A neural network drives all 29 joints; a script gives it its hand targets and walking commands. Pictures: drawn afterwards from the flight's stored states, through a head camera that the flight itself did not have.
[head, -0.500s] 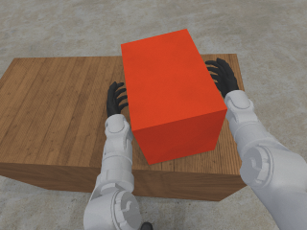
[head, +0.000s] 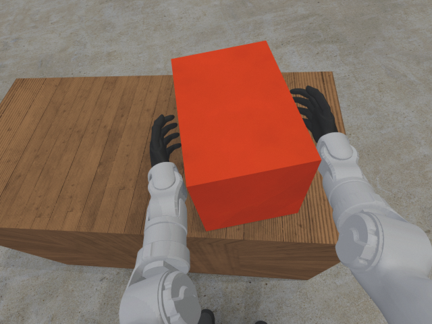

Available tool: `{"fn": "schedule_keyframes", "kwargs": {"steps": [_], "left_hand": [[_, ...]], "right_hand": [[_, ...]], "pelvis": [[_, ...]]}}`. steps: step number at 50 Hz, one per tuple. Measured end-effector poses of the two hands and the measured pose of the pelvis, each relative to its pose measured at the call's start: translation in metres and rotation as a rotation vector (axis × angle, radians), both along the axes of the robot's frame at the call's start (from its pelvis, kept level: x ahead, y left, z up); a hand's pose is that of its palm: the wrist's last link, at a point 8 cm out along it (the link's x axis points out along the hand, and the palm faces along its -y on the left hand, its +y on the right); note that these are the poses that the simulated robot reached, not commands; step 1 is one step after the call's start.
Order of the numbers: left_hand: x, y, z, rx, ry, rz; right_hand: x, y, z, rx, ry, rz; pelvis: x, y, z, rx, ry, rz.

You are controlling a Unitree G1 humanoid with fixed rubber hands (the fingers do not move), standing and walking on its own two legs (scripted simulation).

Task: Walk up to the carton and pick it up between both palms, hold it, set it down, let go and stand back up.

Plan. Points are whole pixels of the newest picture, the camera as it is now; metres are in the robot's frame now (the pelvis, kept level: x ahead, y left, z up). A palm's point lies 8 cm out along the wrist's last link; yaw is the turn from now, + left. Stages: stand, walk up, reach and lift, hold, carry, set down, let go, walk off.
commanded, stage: set down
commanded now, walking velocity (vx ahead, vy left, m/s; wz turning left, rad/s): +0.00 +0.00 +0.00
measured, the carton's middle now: (235, 137) +0.48 +0.06 -0.02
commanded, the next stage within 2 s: none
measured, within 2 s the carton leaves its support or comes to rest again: neither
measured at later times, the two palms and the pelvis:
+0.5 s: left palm (163, 162) +0.37 +0.19 +0.04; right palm (322, 131) +0.46 -0.10 +0.05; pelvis +0.00 -0.01 +0.00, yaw +1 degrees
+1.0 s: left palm (163, 162) +0.37 +0.19 +0.04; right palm (322, 132) +0.46 -0.10 +0.04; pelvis +0.00 -0.01 +0.00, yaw +0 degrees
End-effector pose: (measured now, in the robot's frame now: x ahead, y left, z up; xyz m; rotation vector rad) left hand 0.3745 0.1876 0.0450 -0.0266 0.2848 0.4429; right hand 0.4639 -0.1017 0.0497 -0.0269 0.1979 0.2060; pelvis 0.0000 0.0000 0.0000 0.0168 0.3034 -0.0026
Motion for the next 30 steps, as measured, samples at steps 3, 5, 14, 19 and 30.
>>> {"fn": "schedule_keyframes", "kwargs": {"steps": [3,5,14,19,30], "left_hand": [[-0.0004,-0.0001,-0.0006,0.003,-0.002,0.000],[-0.0007,-0.0002,-0.0009,0.004,-0.004,-0.001],[-0.0020,-0.0007,-0.0027,0.009,-0.011,-0.001],[-0.0028,-0.0010,-0.0038,0.012,-0.015,-0.001],[-0.0042,-0.0014,-0.0058,0.015,-0.022,-0.002]], "right_hand": [[-0.0005,-0.0002,-0.0006,0.001,-0.001,0.000],[-0.0007,-0.0003,-0.0010,0.001,-0.001,0.000],[-0.0021,-0.0007,-0.0025,-0.002,-0.004,0.001],[-0.0029,-0.0010,-0.0035,-0.004,-0.005,0.002],[-0.0043,-0.0015,-0.0053,-0.005,-0.008,0.003]], "pelvis": [[-0.0002,-0.0009,-0.0001,0.001,0.000,0.000],[-0.0004,-0.0015,-0.0002,0.001,0.000,0.001],[-0.0004,-0.0043,-0.0005,0.002,0.000,0.006],[-0.0002,-0.0055,-0.0006,0.003,0.000,0.008],[0.0006,-0.0066,-0.0009,0.004,-0.001,0.010]]}}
